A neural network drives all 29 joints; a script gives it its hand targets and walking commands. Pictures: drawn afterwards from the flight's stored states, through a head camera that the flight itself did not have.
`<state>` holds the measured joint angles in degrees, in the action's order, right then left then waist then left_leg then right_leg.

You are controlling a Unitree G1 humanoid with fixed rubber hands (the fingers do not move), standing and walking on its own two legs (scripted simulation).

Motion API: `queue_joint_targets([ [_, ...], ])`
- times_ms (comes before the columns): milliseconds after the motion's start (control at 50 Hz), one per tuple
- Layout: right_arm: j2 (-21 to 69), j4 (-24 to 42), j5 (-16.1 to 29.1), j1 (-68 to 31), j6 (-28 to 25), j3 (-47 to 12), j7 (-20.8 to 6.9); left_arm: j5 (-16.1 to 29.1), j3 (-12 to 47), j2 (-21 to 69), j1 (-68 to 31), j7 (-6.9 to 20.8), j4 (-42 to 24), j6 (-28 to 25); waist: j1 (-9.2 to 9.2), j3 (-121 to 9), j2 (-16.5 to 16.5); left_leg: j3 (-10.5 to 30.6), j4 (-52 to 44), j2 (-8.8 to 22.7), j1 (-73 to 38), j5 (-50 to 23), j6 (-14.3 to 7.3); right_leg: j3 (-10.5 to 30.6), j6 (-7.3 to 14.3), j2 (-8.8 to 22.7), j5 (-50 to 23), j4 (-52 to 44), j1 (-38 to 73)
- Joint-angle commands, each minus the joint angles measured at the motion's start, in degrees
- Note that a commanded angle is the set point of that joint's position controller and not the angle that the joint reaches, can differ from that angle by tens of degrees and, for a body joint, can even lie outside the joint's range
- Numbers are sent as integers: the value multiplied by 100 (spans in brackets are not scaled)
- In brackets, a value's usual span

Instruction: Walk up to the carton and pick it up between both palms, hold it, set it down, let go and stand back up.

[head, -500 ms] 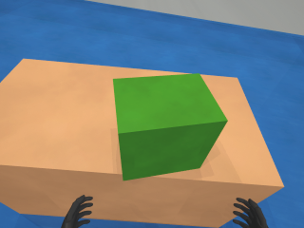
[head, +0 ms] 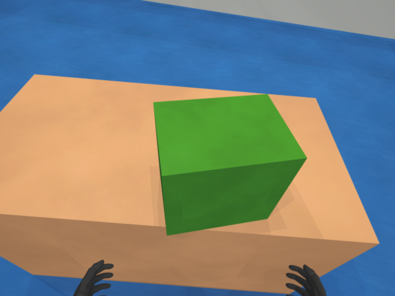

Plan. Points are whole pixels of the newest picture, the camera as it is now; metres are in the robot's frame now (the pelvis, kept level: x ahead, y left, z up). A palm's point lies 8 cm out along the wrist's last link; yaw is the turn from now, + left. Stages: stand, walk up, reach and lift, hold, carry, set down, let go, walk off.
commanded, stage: set down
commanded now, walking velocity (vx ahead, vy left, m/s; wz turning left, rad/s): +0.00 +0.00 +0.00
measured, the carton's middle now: (216, 166) +0.41 +0.00 +0.01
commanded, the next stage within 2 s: let go in 0.10 s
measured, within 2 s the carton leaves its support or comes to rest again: neither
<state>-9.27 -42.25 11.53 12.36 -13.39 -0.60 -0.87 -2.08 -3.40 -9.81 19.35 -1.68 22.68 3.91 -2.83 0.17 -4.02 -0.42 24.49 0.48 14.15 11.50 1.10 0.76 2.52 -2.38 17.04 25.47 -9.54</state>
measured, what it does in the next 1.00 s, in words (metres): stands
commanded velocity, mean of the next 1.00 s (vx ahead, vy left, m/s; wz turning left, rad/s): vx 0.00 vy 0.00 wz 0.00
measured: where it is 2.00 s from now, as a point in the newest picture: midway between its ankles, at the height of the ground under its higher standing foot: outside the picture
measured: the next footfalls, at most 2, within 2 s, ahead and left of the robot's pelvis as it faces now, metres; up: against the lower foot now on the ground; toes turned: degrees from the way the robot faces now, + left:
none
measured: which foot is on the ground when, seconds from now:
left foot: down 0.00-1.00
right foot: down 0.00-1.00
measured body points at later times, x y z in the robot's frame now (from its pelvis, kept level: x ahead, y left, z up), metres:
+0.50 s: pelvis +0.01 +0.00 +0.00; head +0.03 +0.02 +0.45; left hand +0.14 +0.23 -0.09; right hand +0.17 -0.22 -0.09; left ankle +0.01 +0.13 -0.74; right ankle -0.04 -0.09 -0.74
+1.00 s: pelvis +0.00 +0.02 +0.00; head +0.00 +0.05 +0.45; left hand +0.07 +0.30 -0.13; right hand +0.12 -0.24 -0.11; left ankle +0.01 +0.13 -0.74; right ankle -0.04 -0.09 -0.74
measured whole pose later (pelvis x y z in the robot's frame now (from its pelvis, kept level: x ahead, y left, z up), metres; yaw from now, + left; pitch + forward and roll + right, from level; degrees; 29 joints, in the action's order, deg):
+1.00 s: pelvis +0.00 +0.02 +0.00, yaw +0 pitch -1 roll -1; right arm -15.3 -47.7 5.9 12.0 -0.9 -0.6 0.5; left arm -2.1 -3.0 -15.8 19.2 -0.4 40.5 0.4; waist -2.6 0.2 -1.4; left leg -0.4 30.5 0.7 14.5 14.9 -0.6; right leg 0.8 0.9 -2.6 17.3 25.5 -7.1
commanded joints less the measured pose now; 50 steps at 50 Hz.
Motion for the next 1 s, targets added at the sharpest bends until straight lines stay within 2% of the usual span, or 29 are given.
queue_joint_targets([
  [0, -568, 805, -1001, -353, -496, 144, 143, 333, -71, -934, -826, 65, -829, -334, 521, -301, 325, -273, 11, -183, -1481, -1355, -30, 334, -382, 419, -1944, -730, -643],
  [40, -763, 712, -1025, -434, -564, 197, 148, 296, -156, -899, -796, 64, -673, -318, 437, -340, 191, -270, 96, -207, -1489, -1572, -45, 275, -417, 362, -2204, -703, -599],
  [80, -648, 719, -1039, -556, -526, 201, 223, 364, -63, -928, -955, 150, -487, -242, 502, -135, 193, -237, 40, -195, -1509, -1278, -36, 254, -417, 370, -1808, -747, -655],
  [140, -703, 687, -1186, -636, -565, 203, 280, 304, -84, -890, -954, 209, -298, -200, 581, -163, -42, -250, 129, -195, -1618, -1243, -69, 301, -420, 357, -2042, -699, -635],
  [180, -734, 622, -1103, -580, -623, 251, 241, 278, -41, -915, -877, 145, -687, -230, 612, -373, 293, -205, 186, -211, -1560, -1494, -28, 265, -456, 324, -2379, -599, -555],
  [320, -793, 466, -1030, -427, -655, 199, 216, 226, -83, -1027, -829, 162, -564, -209, 482, -503, 153, -157, 258, -187, -1605, -1642, -41, 327, -488, 283, -2707, -580, -343],
  [380, -866, 320, -993, -489, -613, 221, 218, 221, 54, -925, -960, 105, -813, -231, 606, -324, 640, -75, 258, -122, -1740, -1578, 33, 334, -444, 356, -2767, -594, -387],
  [400, -778, 324, -974, -368, -606, 221, 178, 199, 15, -935, -909, 108, -805, -189, 492, -457, 543, -160, 222, -134, -1873, -1663, -2, 263, -428, 223, -2512, -629, -549],
  [440, -818, 414, -974, -447, -701, 171, 169, 176, -69, -1027, -894, 112, -639, -231, 448, -517, 421, -91, 298, -155, -1634, -1863, -27, 308, -430, 261, -3113, -488, -296],
  [460, -881, 521, -944, -487, -701, 251, 185, 242, 40, -952, -833, 122, -901, -217, 541, -681, 419, -117, 254, -153, -1713, -1673, 12, 306, -479, 279, -2976, -516, -259],
  [540, -988, 519, -1039, -605, -691, 346, 130, 262, 91, -983, -922, 59, -816, -175, 381, -499, 484, -159, 320, -112, -1805, -1674, -39, 200, -358, 169, -2407, -575, -531],
  [580, -1073, 520, -1115, -528, -669, 378, 177, 258, 39, -977, -871, 109, -702, -196, 495, -370, 117, -136, 346, -131, -1676, -1630, -42, 343, -458, 288, -2912, -516, -372],
  [600, -1135, 635, -1109, -496, -631, 438, 192, 289, 34, -1016, -723, 129, -601, -164, 463, -438, 27, -151, 285, -152, -1696, -1519, -81, 393, -477, 299, -2819, -588, -311],
  [620, -2179, 159, -1674, 111, 195, 659, 278, -43, -434, -1875, -311, -4, 409, -394, -154, -1199, 411, 168, 795, 595, -1066, -3207, -317, 177, -130, 752, -2703, 270, 227],
  [640, -2182, 207, -1667, -241, 503, 695, 316, -11, -391, -1631, 72, -1, 525, -537, -102, -936, 420, 222, 982, 651, -877, -3101, -500, 392, -232, 868, -2982, 65, 314],
  [660, -1737, 275, -1612, -301, 655, 604, 275, -73, -465, -2026, -70, 31, 675, -610, -79, -610, 114, 227, 878, 591, -738, -2952, -441, 220, -221, 791, -2997, -59, 136],
  [680, -1564, 232, -1581, -389, 755, 554, 305, -55, -557, -1832, -91, 27, 673, -611, -132, -611, 136, 260, 828, 552, -654, -2829, -546, 313, -295, 846, -3237, -108, 203],
  [700, -1656, 288, -1513, -376, 815, 581, 293, -78, -502, -1916, -190, 9, 800, -612, 12, -552, 184, 251, 743, 533, -679, -2231, -495, 354, -277, 841, -2724, -195, 125],
  [740, -1560, 303, -1426, -358, 867, 507, 251, 18, -398, -1597, -386, 48, 845, -612, 112, -320, -88, 284, 584, 518, -649, -2069, -476, 440, -203, 869, -2722, -346, -145],
  [760, -1940, 265, -1431, -380, 892, 569, 271, -7, -364, -1552, -564, 68, 919, -666, 150, -272, 384, 280, 582, 509, -615, -1603, -480, 494, -266, 883, -2307, -450, -181],
  [780, -1765, 134, -1489, -250, 949, 513, 225, -42, -332, -1658, -476, 37, 984, -698, 81, -412, 218, 357, 530, 574, -776, -1355, -586, 462, -162, 771, -1591, -555, -187],
  [800, -1771, 150, -1445, -361, 972, 476, 182, -24, -366, -1781, -438, 43, 1099, -735, 62, -290, 26, 342, 494, 519, -685, -1758, -524, 256, -175, 675, -1967, -337, -229],
  [820, -1788, 46, -1482, -328, 952, 517, 179, -92, -382, -1781, -508, 16, 1326, -744, 184, -519, 334, 404, 591, 566, -930, -1807, -548, 441, -134, 772, -2217, -475, 7],
  [840, -1735, 96, -1466, -276, 983, 450, 165, 49, -374, -1733, -252, 78, 1245, -748, 141, -443, 173, 484, 513, 619, -838, -2286, -605, 410, -147, 762, -2194, -253, -101],
  [860, -1785, 75, -1413, -225, 1028, 466, 180, -50, -381, -1871, -22, 83, 1481, -746, 93, -509, 70, 610, 491, 609, -816, -1845, -627, 357, -156, 688, -1799, -409, 4],
  [880, -2050, -27, -1473, -444, 1065, 482, 183, -25, -324, -1887, -261, 67, 1521, -779, 54, -538, 659, 440, 482, 556, -795, -1612, -603, 476, -167, 806, -1747, -481, -48],
  [920, -2009, -79, -1445, -254, 1035, 478, 201, -49, -335, -1990, -263, 77, 1724, -720, 224, -112, 449, 575, 171, 577, -559, -1244, -543, 407, -134, 783, -1147, -529, -101],
  [960, -2055, -297, -1431, -316, 1043, 442, 177, 17, -221, -1756, -323, 64, 1856, -762, 101, 47, 659, 670, 175, 618, -450, -1081, -566, 483, -98, 762, -1073, -567, -238],
  [980, -1995, -241, -1460, -261, 1045, 450, 215, -7, -282, -2039, -270, 69, 1915, -707, 213, -12, 418, 766, 71, 731, -531, -1126, -668, 438, -70, 758, -922, -532, -230],
])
